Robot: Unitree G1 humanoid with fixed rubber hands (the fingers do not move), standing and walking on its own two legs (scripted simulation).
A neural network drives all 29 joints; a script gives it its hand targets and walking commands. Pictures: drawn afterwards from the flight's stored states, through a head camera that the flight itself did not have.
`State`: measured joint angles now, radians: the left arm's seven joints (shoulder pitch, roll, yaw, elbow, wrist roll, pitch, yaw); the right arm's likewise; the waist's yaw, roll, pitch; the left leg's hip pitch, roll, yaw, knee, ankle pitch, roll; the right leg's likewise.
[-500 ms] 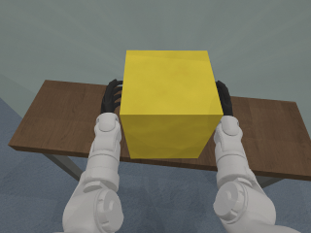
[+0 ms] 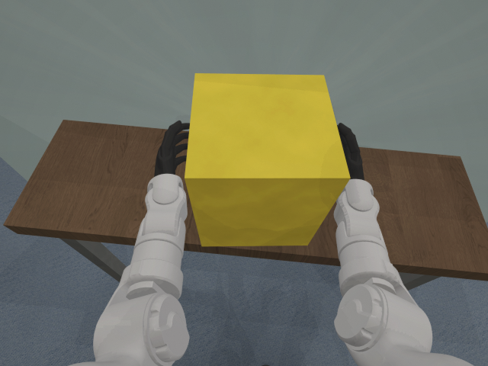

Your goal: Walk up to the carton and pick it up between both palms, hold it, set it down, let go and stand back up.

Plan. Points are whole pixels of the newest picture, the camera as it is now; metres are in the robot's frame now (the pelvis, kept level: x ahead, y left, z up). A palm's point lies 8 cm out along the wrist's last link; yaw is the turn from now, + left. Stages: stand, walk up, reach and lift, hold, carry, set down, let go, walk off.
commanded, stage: set down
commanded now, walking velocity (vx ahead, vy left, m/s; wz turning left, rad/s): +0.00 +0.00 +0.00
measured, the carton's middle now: (257, 168) +0.44 -0.03 +0.02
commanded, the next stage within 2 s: none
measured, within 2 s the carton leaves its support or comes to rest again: neither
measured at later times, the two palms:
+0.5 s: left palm (152, 161) +0.44 +0.15 +0.05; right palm (367, 154) +0.45 -0.23 +0.05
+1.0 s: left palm (144, 130) +0.44 +0.14 +0.13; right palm (395, 129) +0.44 -0.24 +0.12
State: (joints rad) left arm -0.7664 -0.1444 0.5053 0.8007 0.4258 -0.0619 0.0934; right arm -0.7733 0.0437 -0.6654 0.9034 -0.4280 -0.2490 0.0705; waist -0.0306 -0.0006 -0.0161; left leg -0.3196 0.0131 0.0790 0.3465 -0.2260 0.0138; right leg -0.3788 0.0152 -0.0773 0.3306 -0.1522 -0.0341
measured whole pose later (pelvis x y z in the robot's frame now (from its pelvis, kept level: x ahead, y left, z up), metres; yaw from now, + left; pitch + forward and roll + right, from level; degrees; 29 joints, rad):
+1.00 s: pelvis -0.05 -0.02 -0.02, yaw +0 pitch +24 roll +0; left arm -1.15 0.24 -0.02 1.15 -0.25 0.05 0.15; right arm -1.14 -0.41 0.01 1.19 0.35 0.01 0.01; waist 0.02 0.03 -0.24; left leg -0.74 0.03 0.04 0.53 -0.21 -0.01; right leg -0.78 0.04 -0.07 0.47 -0.11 -0.07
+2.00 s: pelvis -0.03 -0.02 +0.00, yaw +0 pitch +6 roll +0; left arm -0.39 0.18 0.08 0.36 -0.10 0.23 0.12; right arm -0.41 -0.36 0.00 0.57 0.34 0.05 0.05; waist -0.02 -0.02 -0.02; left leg -0.26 0.02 0.04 0.35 -0.19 -0.01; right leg -0.32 0.05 -0.03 0.35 -0.12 -0.06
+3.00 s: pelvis -0.02 +0.00 +0.00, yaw -1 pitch -1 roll +0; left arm 0.02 0.09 -0.01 0.44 -0.04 -0.08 0.14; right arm 0.04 -0.26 -0.01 0.56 0.23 -0.23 0.08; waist 0.00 -0.01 0.04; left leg -0.11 0.00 0.05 0.37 -0.24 0.02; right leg -0.18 0.04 0.01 0.36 -0.16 -0.03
